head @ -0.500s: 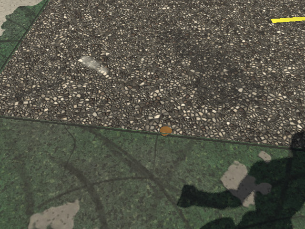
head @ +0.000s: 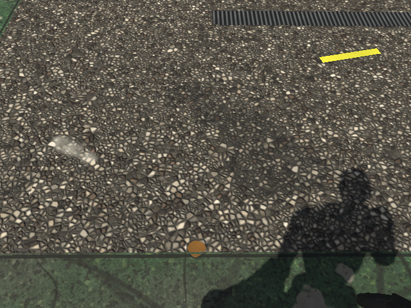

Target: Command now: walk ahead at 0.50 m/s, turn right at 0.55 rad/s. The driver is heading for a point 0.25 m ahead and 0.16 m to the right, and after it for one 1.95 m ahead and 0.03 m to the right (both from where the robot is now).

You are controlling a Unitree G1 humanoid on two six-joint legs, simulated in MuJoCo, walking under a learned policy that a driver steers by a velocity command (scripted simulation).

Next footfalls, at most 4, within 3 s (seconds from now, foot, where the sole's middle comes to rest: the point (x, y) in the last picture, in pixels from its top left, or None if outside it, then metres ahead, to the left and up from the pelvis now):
0.48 right None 0.36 -0.19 -0.77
1.02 left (254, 236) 0.74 -0.11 -0.77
1.50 right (317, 186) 0.97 -0.36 -0.77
2.02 left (238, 136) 1.21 -0.05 -0.77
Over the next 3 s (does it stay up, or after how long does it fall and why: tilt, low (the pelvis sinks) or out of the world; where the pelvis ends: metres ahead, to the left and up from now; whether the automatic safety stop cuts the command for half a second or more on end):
stays up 1.59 0.04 0.00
